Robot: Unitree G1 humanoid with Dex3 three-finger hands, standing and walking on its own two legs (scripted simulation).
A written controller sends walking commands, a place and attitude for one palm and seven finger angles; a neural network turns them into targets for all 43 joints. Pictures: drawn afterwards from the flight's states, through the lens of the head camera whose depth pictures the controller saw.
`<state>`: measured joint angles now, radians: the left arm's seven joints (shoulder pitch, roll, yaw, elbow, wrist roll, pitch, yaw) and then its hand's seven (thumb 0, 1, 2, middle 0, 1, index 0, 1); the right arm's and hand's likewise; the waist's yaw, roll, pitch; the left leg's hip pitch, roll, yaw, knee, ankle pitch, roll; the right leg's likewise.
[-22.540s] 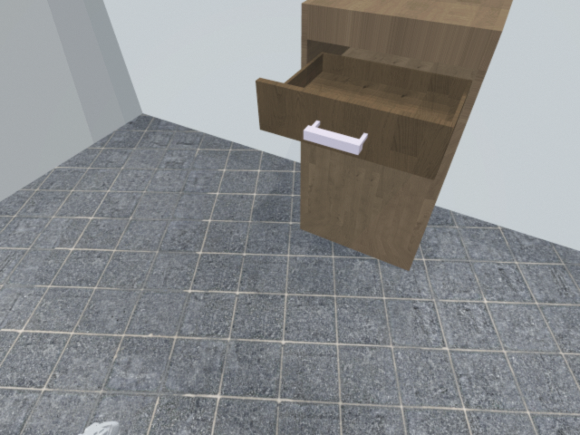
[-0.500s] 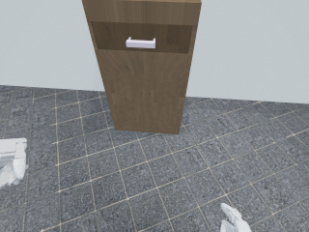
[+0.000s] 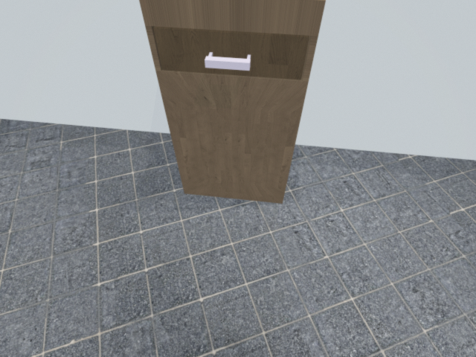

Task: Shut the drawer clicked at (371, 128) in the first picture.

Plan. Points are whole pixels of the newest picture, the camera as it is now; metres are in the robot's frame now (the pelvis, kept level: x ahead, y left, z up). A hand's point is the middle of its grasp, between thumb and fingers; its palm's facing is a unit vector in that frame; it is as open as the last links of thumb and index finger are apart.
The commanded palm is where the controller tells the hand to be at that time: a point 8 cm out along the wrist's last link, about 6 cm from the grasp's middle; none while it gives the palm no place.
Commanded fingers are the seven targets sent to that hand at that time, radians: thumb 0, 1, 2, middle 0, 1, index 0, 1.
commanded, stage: let the arm hang, fingers relaxed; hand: left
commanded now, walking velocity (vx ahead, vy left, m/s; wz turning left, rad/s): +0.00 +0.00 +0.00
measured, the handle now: (228, 59) +0.93 +0.08 +0.02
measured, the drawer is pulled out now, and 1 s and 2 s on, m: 0.00 0.00 0.00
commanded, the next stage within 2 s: look to check the result in 0.56 s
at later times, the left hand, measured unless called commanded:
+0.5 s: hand out of the picture +0.00 +0.16 -0.18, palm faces +0.05 -0.99 -0.16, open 7.3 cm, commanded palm none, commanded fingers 0.00 0.90 0.90 -0.20 -0.30 -0.20 -0.30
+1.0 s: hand out of the picture -0.01 +0.16 -0.17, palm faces +0.05 -0.99 -0.16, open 7.4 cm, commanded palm none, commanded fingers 0.00 0.90 0.90 -0.20 -0.30 -0.20 -0.30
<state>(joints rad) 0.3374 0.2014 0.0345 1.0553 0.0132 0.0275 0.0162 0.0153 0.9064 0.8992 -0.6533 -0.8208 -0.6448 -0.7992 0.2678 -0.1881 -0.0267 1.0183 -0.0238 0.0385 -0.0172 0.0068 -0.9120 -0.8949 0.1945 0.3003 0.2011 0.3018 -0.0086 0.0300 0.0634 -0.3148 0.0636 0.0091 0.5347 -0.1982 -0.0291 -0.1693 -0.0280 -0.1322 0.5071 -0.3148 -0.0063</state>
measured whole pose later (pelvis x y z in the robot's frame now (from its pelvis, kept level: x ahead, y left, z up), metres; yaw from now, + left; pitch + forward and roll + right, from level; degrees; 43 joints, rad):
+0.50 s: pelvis +0.00 +0.01 +0.00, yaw -1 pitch -2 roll -1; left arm 0.28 0.11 0.04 1.14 0.01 0.00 0.03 0.01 0.92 0.90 -0.21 -0.30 -0.21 -0.31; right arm 0.30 -0.09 -0.02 1.15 -0.02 0.02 -0.04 0.00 -0.91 -0.89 0.20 0.30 0.20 0.30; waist -0.02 0.01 0.06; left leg -0.27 0.05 0.03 0.49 -0.18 -0.02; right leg -0.14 -0.04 -0.11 0.48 -0.30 0.00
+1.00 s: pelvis +0.00 +0.01 +0.00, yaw -1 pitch -2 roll -1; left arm 0.30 0.10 0.04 1.15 0.01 0.00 0.03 0.01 0.91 0.90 -0.20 -0.30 -0.20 -0.30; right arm 0.29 -0.10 -0.03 1.14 -0.02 0.01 -0.04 0.00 -0.91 -0.89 0.20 0.30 0.20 0.30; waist -0.01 0.01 0.06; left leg -0.27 0.06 0.04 0.49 -0.19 -0.02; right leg -0.14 -0.04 -0.11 0.47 -0.30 0.00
